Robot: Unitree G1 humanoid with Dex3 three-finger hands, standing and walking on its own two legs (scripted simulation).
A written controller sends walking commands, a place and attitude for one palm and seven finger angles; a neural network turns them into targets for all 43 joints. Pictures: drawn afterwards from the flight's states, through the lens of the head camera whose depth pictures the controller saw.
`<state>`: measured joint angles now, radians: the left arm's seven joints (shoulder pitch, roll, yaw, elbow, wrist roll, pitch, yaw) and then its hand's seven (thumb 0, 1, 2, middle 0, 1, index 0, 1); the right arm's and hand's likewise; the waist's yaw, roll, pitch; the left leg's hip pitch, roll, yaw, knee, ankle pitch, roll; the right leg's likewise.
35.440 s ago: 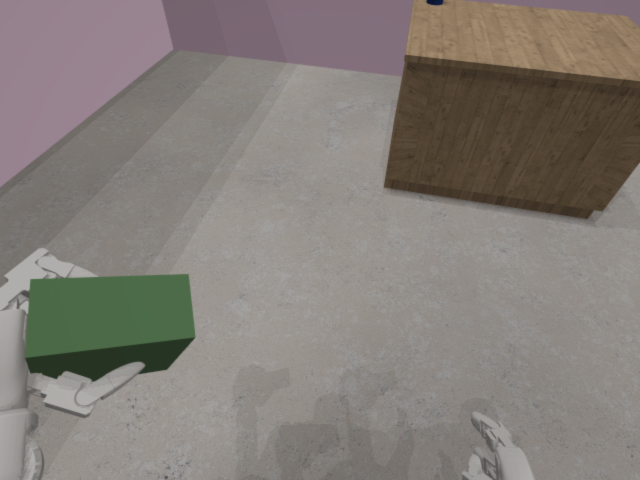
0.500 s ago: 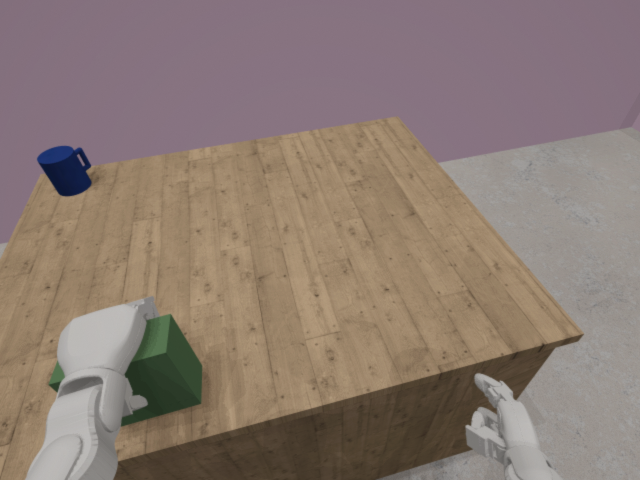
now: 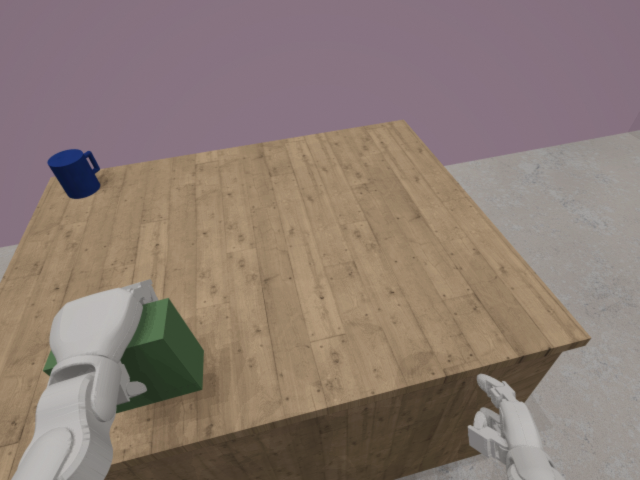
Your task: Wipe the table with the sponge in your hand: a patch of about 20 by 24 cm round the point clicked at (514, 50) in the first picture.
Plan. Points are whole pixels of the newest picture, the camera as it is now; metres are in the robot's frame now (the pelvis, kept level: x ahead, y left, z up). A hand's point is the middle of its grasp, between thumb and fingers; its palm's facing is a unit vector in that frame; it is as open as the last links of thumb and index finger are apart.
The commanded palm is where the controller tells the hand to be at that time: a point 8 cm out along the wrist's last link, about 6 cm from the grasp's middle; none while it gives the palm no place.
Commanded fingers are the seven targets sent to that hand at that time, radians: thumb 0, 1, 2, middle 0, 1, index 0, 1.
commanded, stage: lift the sponge slowly off the table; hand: left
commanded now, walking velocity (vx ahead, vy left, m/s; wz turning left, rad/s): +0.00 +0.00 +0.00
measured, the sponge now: (141, 367) +0.21 +0.29 +0.03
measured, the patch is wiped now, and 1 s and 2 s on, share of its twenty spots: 1.00 1.00 1.00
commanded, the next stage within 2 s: bring the sponge back beside the body in 0.38 s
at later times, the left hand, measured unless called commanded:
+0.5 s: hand (127, 338) +0.21 +0.28 +0.09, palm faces +0.02 -0.10 -0.99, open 10.2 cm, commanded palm +0.19 +0.28 +0.17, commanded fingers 0.00 0.10 1.30 -1.20 -1.60 -1.20 -1.60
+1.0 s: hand (120, 344) +0.20 +0.28 +0.10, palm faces +0.03 -0.11 -0.99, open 10.2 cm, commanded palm +0.17 +0.27 +0.17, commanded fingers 0.00 0.10 1.30 -1.20 -1.60 -1.20 -1.60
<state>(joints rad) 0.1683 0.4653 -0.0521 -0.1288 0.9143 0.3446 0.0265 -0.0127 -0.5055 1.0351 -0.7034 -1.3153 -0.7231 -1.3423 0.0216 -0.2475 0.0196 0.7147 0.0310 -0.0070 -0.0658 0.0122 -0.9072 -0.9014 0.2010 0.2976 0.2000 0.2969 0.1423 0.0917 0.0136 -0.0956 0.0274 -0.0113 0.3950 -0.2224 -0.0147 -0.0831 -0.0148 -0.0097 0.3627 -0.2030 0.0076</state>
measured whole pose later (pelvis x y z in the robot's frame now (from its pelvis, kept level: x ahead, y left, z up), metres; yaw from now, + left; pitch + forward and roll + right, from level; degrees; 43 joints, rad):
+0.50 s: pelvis -0.01 -0.01 +0.00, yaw +0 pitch -5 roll +0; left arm 0.12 0.49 -0.06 -0.15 0.90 0.38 -0.04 -0.01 -0.51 1.04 -0.71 -1.31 -0.73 -1.34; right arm 0.01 -0.26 0.04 0.70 0.04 0.00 -0.06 0.01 -0.91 -0.90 0.20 0.30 0.20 0.30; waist 0.14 0.11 0.01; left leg -0.11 0.04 -0.02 0.40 -0.21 -0.03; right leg -0.10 0.00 -0.02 0.38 -0.20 0.00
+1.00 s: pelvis +0.00 -0.01 +0.00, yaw +0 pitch -5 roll +0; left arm 0.20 0.50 -0.03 -0.24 0.89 0.38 -0.03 -0.01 -0.51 1.04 -0.71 -1.31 -0.73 -1.34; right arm 0.02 -0.26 0.03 0.69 0.03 0.00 -0.06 0.01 -0.91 -0.90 0.20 0.30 0.20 0.30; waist 0.14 0.10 0.01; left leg -0.10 0.04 -0.02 0.41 -0.22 -0.03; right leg -0.10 0.00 -0.01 0.39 -0.21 0.00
